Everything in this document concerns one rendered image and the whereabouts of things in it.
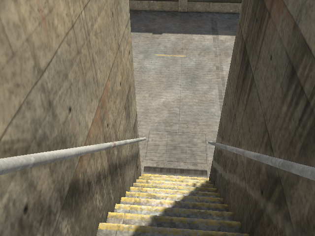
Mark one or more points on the stairs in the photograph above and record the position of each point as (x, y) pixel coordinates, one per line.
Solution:
(167, 205)

